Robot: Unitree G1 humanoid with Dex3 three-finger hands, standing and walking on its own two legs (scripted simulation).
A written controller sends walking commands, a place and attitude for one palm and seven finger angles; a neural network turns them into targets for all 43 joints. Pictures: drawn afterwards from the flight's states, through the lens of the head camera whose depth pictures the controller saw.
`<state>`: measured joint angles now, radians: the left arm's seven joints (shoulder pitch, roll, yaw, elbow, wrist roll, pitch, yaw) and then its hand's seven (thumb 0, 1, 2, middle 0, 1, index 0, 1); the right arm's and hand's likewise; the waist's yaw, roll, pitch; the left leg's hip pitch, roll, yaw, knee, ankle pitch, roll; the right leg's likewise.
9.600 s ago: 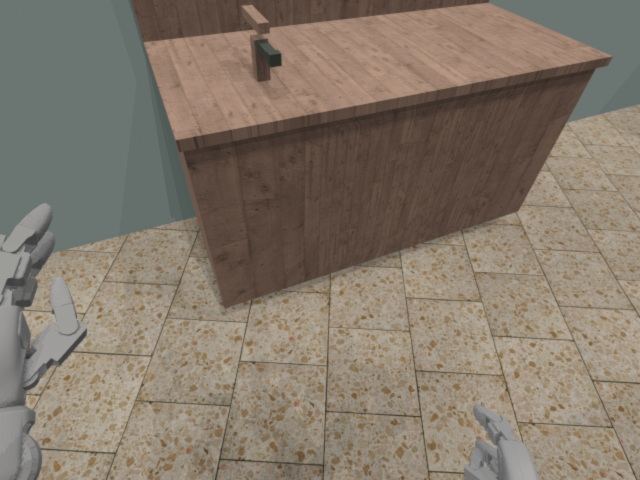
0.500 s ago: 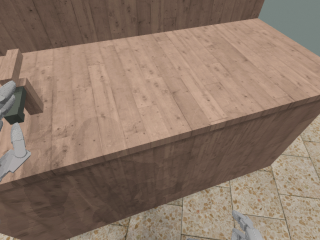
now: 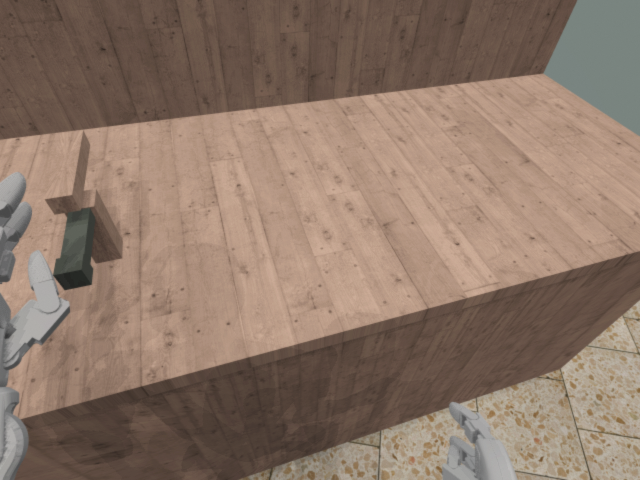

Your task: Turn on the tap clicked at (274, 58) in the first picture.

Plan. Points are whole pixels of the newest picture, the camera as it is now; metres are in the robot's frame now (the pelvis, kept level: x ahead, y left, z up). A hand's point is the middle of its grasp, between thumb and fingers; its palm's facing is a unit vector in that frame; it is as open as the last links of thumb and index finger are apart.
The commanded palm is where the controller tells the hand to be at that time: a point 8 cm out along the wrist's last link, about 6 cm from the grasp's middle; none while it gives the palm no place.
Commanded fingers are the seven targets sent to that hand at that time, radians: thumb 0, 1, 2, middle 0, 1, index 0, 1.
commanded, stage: come to a stop and stand still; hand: left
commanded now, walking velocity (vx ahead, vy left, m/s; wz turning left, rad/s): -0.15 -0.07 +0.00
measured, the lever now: (74, 271) +0.30 +0.31 +0.12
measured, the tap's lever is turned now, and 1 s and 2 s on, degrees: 0 0 0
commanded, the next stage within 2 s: look again from close up in 1.10 s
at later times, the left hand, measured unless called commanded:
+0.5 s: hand (17, 259) +0.25 +0.30 +0.20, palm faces +0.47 -0.80 -0.37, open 7.4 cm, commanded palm +0.17 +0.30 +0.19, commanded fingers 0.00 0.90 0.90 -0.20 -0.30 -0.20 -0.30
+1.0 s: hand (10, 284) +0.25 +0.32 +0.17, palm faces +0.38 -0.86 -0.35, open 7.4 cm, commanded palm +0.18 +0.35 +0.19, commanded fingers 0.00 0.90 0.90 -0.20 -0.30 -0.20 -0.30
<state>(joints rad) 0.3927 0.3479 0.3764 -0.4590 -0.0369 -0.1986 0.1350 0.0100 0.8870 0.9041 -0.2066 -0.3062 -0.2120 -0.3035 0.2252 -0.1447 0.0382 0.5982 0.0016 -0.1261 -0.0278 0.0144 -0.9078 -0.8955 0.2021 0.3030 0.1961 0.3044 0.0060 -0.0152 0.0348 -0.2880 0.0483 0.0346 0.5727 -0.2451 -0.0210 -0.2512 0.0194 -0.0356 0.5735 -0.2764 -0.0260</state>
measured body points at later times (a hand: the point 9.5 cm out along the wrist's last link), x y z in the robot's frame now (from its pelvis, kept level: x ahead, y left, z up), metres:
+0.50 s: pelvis +0.00 +0.02 +0.01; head +0.03 +0.03 +0.46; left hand +0.22 +0.34 +0.22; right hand +0.18 -0.22 -0.06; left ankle +0.04 +0.13 -0.73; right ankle +0.02 -0.10 -0.73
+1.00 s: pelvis +0.02 +0.07 +0.01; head +0.05 +0.11 +0.45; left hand +0.22 +0.36 +0.19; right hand +0.20 -0.14 -0.06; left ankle +0.04 +0.13 -0.73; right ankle +0.02 -0.10 -0.73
